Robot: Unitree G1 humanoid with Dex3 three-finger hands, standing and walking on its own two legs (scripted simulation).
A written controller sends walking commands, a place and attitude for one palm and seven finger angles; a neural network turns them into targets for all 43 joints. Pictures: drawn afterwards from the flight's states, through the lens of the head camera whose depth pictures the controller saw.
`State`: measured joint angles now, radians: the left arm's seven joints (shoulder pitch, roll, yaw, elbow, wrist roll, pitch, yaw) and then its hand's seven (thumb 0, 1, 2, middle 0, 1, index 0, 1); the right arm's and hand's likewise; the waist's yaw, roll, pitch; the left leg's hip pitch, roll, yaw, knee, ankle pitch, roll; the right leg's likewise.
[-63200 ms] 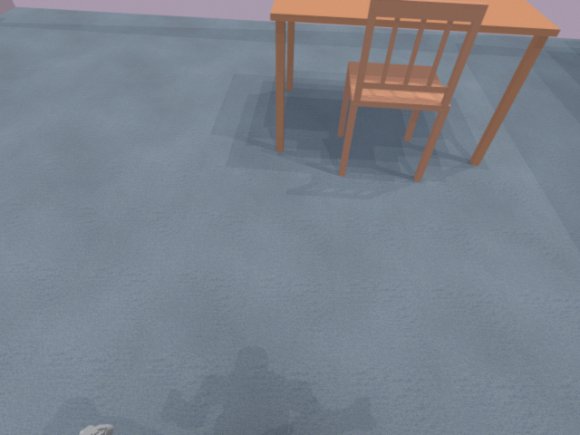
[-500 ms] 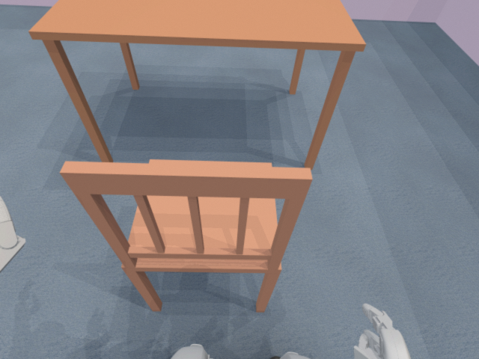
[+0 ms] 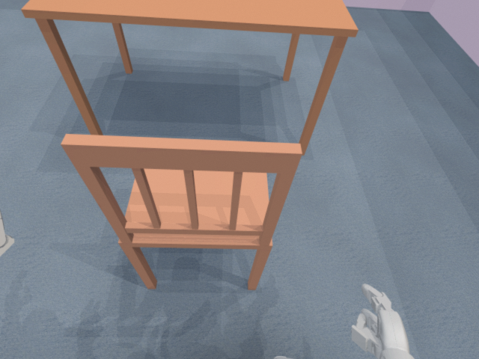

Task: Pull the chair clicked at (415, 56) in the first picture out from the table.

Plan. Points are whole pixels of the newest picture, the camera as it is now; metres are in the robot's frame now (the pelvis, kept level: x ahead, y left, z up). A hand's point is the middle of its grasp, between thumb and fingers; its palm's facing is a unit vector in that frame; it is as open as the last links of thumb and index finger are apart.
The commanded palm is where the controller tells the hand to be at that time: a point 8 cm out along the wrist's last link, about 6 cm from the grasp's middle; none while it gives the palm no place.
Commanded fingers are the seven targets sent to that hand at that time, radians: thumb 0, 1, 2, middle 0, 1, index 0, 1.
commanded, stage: stop stepping back and stand still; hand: left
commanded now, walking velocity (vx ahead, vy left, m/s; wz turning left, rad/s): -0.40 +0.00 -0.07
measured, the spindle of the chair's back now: (192, 200) +0.45 +0.12 -0.10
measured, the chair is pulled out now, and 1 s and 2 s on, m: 0.58 0.58 0.58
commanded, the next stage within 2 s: let the arm hang, fingers relaxed in 1.44 s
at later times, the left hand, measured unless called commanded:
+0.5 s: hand out of the picture +0.12 +0.23 +0.17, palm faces +0.38 -0.81 -0.44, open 7.4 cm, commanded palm +0.06 +0.27 +0.19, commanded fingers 0.00 0.90 0.90 -0.20 -0.30 -0.20 -0.30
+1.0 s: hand out of the picture +0.12 +0.22 +0.17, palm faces +0.37 -0.81 -0.46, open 7.4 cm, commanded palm +0.06 +0.27 +0.19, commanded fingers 0.00 0.90 0.90 -0.20 -0.30 -0.20 -0.30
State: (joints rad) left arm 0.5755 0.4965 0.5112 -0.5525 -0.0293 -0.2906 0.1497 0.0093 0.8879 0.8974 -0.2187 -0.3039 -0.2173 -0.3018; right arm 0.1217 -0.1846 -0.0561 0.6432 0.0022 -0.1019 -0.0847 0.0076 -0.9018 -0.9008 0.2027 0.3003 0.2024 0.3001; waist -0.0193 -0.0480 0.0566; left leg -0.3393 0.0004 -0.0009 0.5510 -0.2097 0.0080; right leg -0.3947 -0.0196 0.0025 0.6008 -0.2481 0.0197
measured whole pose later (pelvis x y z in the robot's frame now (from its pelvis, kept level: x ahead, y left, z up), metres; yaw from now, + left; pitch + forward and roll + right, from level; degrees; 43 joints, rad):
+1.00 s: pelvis -0.10 -0.03 +0.01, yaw -3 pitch -2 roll -2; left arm 0.55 0.40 0.40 -0.46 -0.03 -0.21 0.15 0.01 0.89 0.90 -0.21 -0.30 -0.21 -0.30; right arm 0.21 -0.19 -0.01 0.64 0.02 -0.14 -0.06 0.01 -0.90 -0.90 0.20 0.30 0.20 0.30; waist -0.01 0.01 0.03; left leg -0.28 0.02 -0.03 0.48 -0.17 0.00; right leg -0.14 0.03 -0.03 0.40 -0.24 -0.01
